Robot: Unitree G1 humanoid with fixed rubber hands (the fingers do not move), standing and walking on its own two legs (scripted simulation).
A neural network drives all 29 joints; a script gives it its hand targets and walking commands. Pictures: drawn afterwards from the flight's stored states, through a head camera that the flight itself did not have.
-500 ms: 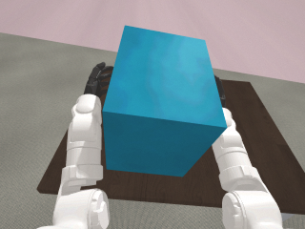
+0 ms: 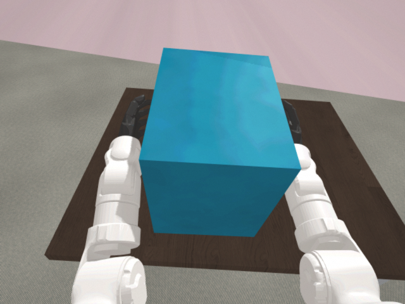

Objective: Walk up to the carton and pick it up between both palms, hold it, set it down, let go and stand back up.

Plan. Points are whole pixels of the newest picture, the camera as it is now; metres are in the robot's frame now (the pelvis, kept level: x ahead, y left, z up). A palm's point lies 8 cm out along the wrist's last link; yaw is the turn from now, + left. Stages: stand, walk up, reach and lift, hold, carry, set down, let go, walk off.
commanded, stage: set down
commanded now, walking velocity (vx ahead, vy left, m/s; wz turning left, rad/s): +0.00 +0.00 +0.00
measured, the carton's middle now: (210, 145) +0.40 -0.02 +0.12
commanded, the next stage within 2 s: none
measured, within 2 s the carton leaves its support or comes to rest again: neither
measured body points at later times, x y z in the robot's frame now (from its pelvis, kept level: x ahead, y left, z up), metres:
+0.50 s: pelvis +0.00 +0.00 +0.00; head -0.01 +0.02 +0.45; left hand +0.41 +0.12 +0.12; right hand +0.39 -0.19 +0.12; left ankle -0.01 +0.12 -0.75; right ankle -0.01 -0.12 -0.75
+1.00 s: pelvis +0.01 +0.00 +0.00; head +0.02 +0.02 +0.45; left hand +0.43 +0.12 +0.09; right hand +0.40 -0.19 +0.09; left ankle -0.01 +0.12 -0.75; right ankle -0.01 -0.12 -0.75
